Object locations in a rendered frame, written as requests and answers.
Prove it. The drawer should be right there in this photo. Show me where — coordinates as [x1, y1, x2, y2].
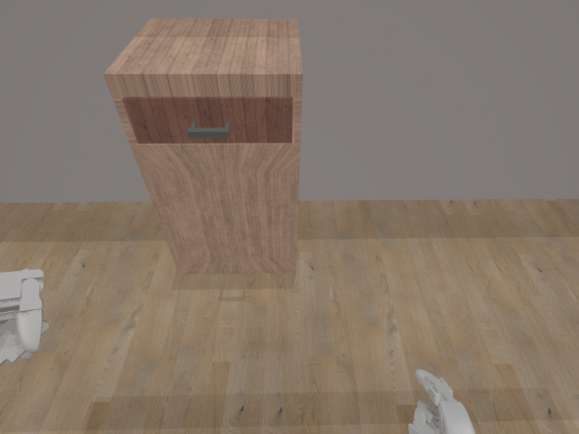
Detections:
[122, 97, 293, 144]

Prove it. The left robot hand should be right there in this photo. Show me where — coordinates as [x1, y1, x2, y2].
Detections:
[0, 269, 49, 366]

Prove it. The cabinet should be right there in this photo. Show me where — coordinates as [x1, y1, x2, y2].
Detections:
[103, 18, 303, 274]

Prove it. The handle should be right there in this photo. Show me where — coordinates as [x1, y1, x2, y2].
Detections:
[187, 120, 231, 138]

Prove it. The right robot hand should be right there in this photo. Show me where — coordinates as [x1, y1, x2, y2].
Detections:
[408, 369, 476, 434]

